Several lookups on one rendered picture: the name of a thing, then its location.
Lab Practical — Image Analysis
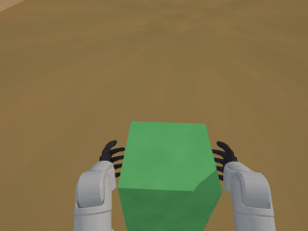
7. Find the carton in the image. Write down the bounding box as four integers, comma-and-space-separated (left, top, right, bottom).
117, 121, 222, 231

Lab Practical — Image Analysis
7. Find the right robot forearm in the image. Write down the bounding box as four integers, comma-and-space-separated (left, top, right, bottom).
223, 161, 276, 231

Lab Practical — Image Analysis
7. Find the robot left hand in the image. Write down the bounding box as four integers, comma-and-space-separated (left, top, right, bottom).
99, 140, 125, 178

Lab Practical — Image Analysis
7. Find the robot right hand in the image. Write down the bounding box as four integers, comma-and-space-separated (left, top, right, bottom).
212, 141, 238, 181

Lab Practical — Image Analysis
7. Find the left robot forearm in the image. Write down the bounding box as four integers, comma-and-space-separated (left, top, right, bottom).
73, 161, 116, 231

